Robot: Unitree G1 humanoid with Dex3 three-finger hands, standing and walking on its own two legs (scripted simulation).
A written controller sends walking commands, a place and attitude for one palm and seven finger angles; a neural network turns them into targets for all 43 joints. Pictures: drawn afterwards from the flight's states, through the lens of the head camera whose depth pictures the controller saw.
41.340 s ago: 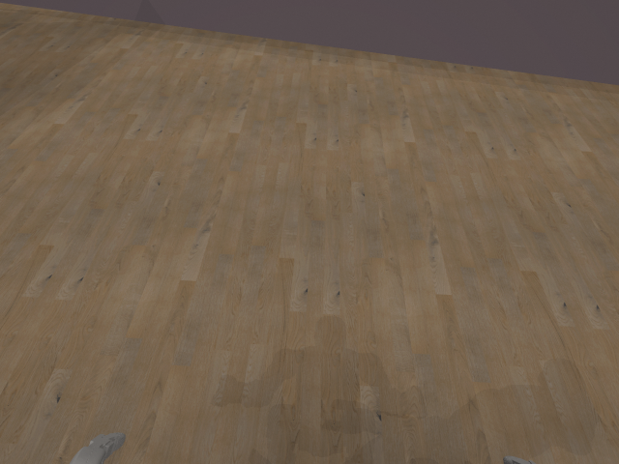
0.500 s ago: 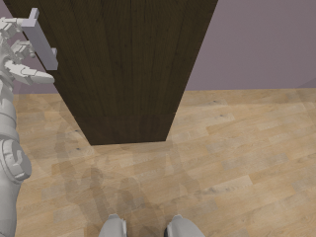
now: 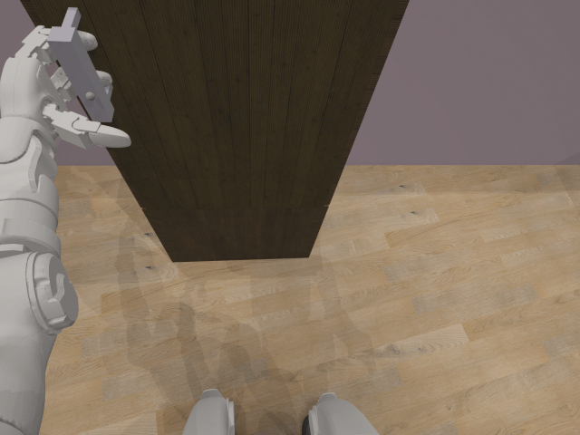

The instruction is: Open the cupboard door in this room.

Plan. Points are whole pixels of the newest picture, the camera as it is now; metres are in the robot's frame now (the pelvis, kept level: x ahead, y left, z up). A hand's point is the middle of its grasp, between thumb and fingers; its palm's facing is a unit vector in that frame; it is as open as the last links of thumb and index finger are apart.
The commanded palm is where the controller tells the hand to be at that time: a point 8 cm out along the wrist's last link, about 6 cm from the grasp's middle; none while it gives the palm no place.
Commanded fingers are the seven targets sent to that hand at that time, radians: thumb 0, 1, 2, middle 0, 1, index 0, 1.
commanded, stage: slide the fingers in behind the handle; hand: left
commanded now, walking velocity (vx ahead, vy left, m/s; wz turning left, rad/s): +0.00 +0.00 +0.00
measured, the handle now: (88, 68) +0.57 +0.22 +0.12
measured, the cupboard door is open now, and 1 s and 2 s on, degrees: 0 0 13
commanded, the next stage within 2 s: close the thumb around the handle in 0.60 s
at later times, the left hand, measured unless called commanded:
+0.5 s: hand (105, 97) +0.53 +0.19 +0.11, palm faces +0.01 -1.00 +0.00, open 13.8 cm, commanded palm +0.51 +0.23 +0.12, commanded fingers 0.00 -0.50 0.30 -0.30 -1.20 -0.30 -1.20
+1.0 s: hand (104, 96) +0.52 +0.19 +0.12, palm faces +0.00 -1.00 +0.00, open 11.3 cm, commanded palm +0.51 +0.23 +0.12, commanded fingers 0.00 0.40 0.68 -0.36 -1.30 -0.36 -1.30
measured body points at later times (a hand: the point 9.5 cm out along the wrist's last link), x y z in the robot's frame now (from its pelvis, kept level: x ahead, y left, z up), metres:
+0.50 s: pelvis +0.00 +0.00 +0.00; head +0.12 +0.02 +0.44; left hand +0.52 +0.25 +0.12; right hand -0.01 -0.26 -0.11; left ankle +0.03 +0.12 -0.68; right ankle -0.02 -0.14 -0.68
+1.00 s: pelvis +0.00 +0.00 +0.00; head +0.12 +0.02 +0.44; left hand +0.52 +0.25 +0.12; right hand -0.01 -0.26 -0.11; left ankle +0.03 +0.12 -0.68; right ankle -0.02 -0.14 -0.68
